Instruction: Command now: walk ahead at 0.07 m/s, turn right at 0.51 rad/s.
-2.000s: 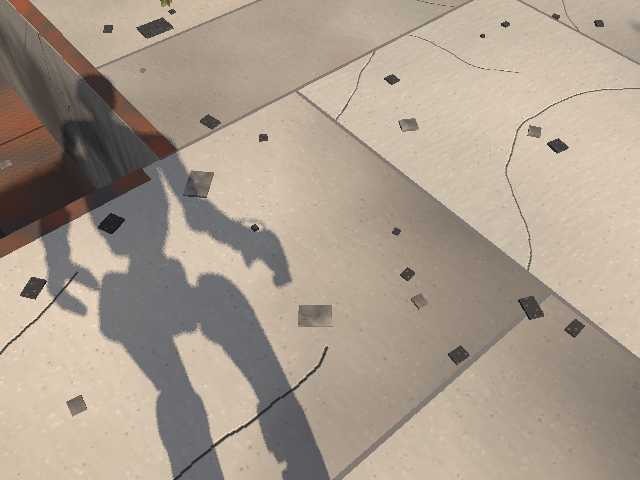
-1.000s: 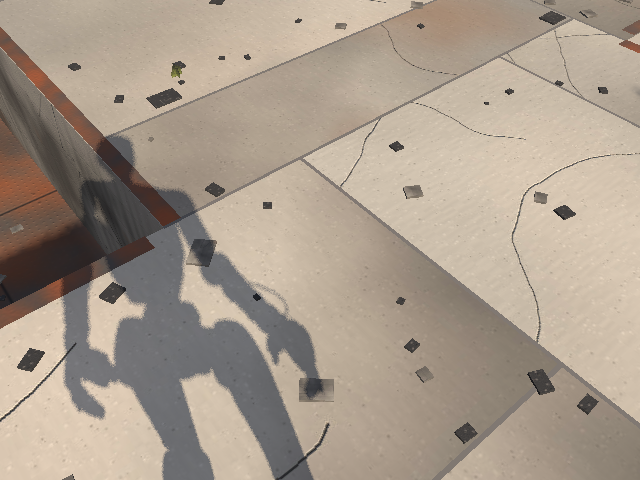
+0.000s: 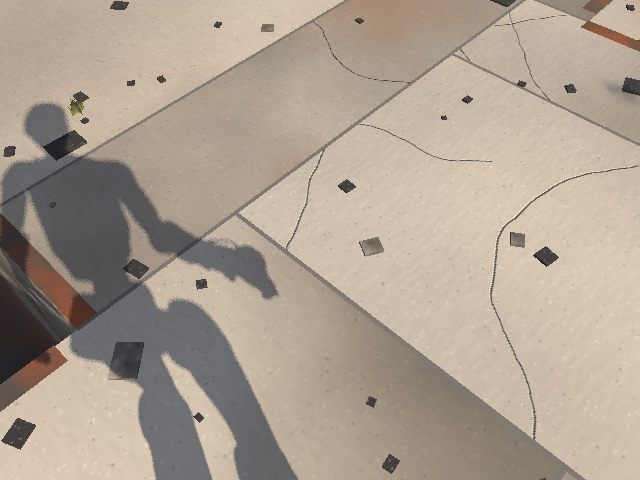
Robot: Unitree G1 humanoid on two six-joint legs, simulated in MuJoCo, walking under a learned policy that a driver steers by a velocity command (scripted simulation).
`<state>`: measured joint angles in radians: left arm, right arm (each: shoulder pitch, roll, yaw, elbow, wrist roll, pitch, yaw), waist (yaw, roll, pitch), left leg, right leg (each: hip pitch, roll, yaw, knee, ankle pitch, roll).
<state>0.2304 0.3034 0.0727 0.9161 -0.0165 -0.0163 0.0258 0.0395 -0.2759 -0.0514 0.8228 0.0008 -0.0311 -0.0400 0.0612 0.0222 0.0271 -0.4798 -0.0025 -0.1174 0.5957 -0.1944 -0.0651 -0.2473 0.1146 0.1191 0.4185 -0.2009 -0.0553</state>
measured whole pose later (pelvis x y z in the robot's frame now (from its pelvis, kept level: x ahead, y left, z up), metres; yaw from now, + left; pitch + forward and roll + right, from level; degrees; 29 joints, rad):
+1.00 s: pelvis +0.10 -0.04 +0.00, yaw -36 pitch +2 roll +0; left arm 0.29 0.30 0.06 0.72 -0.02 0.00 0.02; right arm 0.11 -0.31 -0.08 0.76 0.02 -0.10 0.00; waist 0.03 0.00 -0.02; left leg -0.28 -0.02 -0.06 0.43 -0.20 0.00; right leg -0.23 0.12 0.24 0.52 -0.33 -0.06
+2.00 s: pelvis +0.31 -0.29 -0.01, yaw -52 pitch -1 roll -1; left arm 0.17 0.23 0.02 0.84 0.02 0.00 0.00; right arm 0.20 -0.24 -0.01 0.80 -0.02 -0.02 -0.02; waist 0.00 -0.01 0.02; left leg -0.28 0.05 0.00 0.55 -0.27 -0.02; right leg -0.25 0.04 -0.01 0.51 -0.25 -0.02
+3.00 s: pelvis +0.35 -0.34 -0.01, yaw -52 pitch +0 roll +0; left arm 0.26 0.22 0.04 1.13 -0.03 -0.07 0.00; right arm 0.35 -0.25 -0.04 1.02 0.03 -0.06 -0.02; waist 0.00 0.02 -0.01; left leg -0.20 0.01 -0.01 0.59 -0.39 0.01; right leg -0.21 0.01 -0.01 0.60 -0.40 -0.08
